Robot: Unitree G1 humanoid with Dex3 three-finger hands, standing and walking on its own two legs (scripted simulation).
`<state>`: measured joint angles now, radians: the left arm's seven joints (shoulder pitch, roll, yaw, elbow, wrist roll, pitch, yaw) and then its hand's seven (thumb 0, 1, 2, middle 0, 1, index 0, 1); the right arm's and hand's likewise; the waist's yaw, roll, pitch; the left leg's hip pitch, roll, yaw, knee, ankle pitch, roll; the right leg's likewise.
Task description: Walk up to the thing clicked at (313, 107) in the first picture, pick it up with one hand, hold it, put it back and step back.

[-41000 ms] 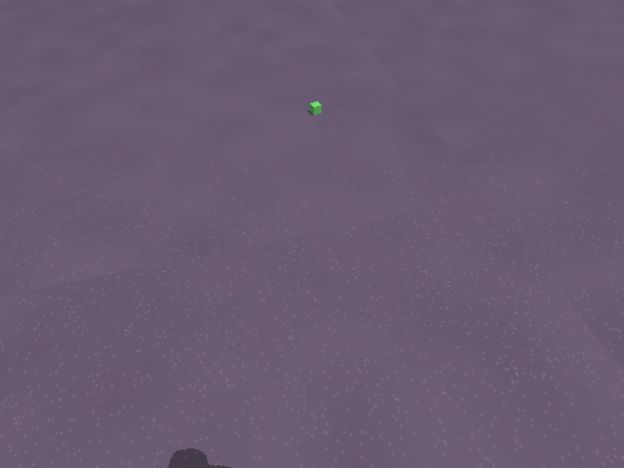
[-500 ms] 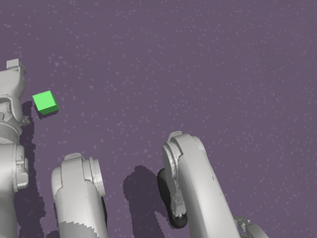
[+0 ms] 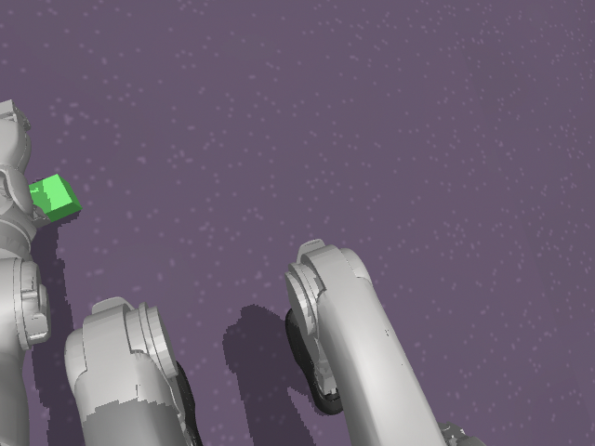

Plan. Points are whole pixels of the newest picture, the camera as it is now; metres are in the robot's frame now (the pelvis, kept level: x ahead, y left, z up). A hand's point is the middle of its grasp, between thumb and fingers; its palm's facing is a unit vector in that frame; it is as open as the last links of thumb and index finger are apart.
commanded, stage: approach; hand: left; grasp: from above
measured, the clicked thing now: (54, 198) +0.50 +0.27 -0.30
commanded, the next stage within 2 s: close in in 0.04 s
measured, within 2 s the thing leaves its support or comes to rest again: neither
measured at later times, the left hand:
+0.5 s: hand (15, 188) +0.49 +0.27 -0.18, palm faces -0.46 -0.14 -0.88, open 13.8 cm
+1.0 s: hand (48, 192) +0.50 +0.26 -0.25, palm faces -0.43 -0.16 -0.89, open 14.1 cm
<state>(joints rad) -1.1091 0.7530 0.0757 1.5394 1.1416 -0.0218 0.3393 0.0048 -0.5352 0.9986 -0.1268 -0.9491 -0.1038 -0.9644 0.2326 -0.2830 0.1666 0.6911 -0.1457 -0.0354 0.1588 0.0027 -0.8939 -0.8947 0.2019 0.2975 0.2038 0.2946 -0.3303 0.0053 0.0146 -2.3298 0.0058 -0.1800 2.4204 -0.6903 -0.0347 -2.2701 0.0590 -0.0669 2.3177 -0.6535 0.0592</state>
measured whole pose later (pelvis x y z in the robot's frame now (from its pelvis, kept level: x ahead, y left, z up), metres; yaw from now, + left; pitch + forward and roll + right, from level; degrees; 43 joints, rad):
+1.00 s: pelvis +0.01 +0.01 -0.02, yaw -3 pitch +32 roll -12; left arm -1.15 0.86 0.11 1.71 1.19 -0.08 0.55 0.00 -0.50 0.99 -0.17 -0.83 -0.13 -0.87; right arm 0.19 -0.31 0.25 0.69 -0.22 -0.17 0.22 0.00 -0.89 -0.90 0.20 0.30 0.20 0.29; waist -0.40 -0.07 0.11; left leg -2.36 0.00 -0.23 2.51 -0.72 -0.03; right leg -2.28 0.07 -0.10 2.37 -0.67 0.07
